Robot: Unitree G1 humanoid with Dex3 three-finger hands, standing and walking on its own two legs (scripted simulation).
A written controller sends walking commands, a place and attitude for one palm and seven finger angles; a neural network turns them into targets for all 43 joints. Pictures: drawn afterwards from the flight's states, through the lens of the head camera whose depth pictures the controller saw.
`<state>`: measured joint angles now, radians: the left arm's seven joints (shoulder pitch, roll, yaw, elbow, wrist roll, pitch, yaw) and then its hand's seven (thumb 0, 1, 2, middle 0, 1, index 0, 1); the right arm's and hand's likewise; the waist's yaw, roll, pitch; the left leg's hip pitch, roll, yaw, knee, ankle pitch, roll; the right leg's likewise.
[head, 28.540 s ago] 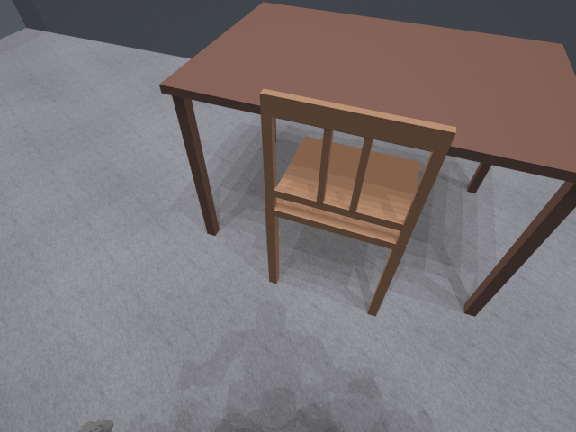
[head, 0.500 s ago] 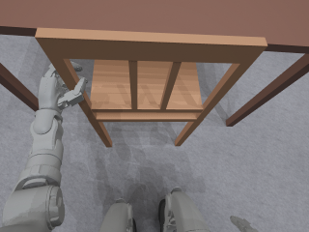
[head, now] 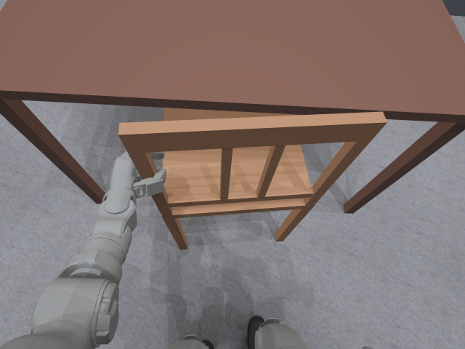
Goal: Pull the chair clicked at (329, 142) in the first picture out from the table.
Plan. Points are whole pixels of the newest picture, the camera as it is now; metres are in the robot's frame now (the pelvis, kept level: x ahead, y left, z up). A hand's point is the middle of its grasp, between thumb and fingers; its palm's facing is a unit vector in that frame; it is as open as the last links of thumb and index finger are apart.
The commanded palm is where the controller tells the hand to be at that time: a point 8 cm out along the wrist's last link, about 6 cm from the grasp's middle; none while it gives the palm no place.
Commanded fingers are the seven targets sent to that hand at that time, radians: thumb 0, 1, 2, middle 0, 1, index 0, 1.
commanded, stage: step backward, pulling the chair out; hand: left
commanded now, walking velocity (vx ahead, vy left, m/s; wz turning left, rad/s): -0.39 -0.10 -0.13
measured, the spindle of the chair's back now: (225, 174) +0.45 -0.01 -0.10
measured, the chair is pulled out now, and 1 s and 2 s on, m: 0.03 0.15 0.30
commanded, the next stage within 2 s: none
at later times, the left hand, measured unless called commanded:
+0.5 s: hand (171, 211) +0.36 +0.10 -0.06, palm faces +0.05 -0.99 -0.15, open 5.9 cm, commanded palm +0.35 +0.15 -0.05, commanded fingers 0.00 0.90 0.90 -0.50 -1.45 -0.50 -1.45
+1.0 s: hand (181, 268) +0.25 +0.08 -0.06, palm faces -0.01 -0.98 -0.17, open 5.9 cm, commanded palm +0.27 +0.13 -0.05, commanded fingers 0.00 0.90 0.90 -0.50 -1.45 -0.50 -1.45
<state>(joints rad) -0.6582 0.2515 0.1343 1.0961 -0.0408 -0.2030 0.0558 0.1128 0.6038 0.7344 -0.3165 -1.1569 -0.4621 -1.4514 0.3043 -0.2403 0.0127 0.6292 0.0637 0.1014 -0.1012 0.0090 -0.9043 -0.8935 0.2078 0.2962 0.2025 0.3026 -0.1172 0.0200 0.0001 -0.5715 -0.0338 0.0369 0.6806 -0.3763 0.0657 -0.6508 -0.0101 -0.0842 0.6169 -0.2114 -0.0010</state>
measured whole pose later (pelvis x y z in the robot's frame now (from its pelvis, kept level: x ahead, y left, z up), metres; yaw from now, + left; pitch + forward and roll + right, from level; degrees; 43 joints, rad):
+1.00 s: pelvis -0.13 -0.03 +0.00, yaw -2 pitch +3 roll +0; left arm -0.58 0.16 0.06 1.10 -0.08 -0.23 0.10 0.03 0.58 0.70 -0.27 -1.18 -0.50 -1.45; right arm 0.16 -0.20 0.02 0.77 0.06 -0.06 -0.10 0.01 -0.90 -0.89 0.21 0.30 0.20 0.30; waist -0.05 0.04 0.17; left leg -0.51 0.06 0.16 0.66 -0.28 0.00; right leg -0.46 0.00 -0.03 0.67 -0.27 -0.02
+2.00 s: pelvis -0.30 +0.02 +0.00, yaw -4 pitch +2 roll +1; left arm -0.57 0.14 0.02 1.11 0.00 -0.22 0.10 -0.03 0.58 0.69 -0.18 -1.21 -0.50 -1.45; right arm 0.22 -0.27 0.00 0.79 0.04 -0.10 -0.10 0.01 -0.91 -0.89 0.21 0.30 0.20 0.30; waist -0.09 0.00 0.13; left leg -0.35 0.02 0.00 0.71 -0.45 -0.03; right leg -0.53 -0.06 -0.04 0.60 -0.11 0.01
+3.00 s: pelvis -0.43 +0.03 +0.01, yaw -7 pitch -2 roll +1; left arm -0.33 0.13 -0.08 0.88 -0.01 -0.11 0.07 0.02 0.61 0.76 -0.13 -1.20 -0.44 -1.40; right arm 0.28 -0.23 0.02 0.68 0.04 0.00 -0.11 0.01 -0.91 -0.89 0.20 0.30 0.20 0.30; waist -0.05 0.03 0.13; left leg -0.27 0.04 0.04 0.57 -0.27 -0.02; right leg -0.37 -0.03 -0.01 0.58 -0.24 0.02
